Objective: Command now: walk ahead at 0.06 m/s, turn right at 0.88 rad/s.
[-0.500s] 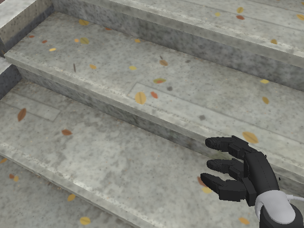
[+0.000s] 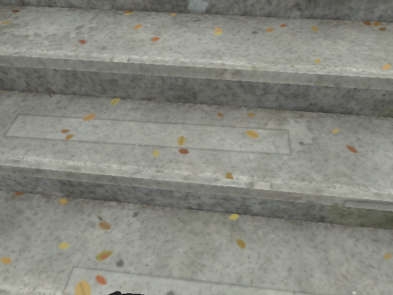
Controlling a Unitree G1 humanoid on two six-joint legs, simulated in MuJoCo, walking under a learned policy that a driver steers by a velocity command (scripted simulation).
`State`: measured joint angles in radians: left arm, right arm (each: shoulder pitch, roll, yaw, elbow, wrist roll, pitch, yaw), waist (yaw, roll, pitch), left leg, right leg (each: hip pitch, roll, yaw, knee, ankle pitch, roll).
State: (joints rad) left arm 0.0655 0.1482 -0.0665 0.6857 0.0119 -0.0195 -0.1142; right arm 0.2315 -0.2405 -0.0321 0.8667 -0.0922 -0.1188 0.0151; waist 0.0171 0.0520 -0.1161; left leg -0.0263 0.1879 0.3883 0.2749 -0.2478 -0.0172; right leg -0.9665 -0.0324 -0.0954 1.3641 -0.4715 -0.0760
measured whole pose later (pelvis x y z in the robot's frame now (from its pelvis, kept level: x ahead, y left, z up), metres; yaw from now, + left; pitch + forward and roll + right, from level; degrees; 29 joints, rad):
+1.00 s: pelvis +0.15 +0.02 +0.15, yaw -2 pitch +7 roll -2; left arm 0.14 0.26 0.03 0.60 0.03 -0.04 0.04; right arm 0.24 -0.23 -0.03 0.62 -0.03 -0.10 0.01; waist -0.02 -0.01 -0.11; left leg -0.41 -0.13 -0.26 0.51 -0.20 0.05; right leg -0.61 0.04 0.07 1.11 -0.39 0.16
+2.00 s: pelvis +0.16 +0.00 +0.14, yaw -7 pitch +7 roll +0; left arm 0.21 0.23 0.03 0.85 0.02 -0.04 -0.10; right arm 0.41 -0.18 0.01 0.83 -0.07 -0.08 0.00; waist -0.02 0.01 -0.14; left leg -0.25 0.02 0.21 0.48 -0.35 0.06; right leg -1.11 0.03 0.13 2.04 -0.13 -0.12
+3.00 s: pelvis +0.70 -0.23 +0.45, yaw -2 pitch +7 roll +0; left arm -0.04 0.24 0.00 0.64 0.03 -0.08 0.00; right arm 0.48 -0.15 0.02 0.97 -0.07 -0.09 0.05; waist -0.06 0.02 -0.14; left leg -0.45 -0.19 -0.20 0.62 -0.25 0.07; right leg -1.13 -0.02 0.17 1.79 -0.31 0.00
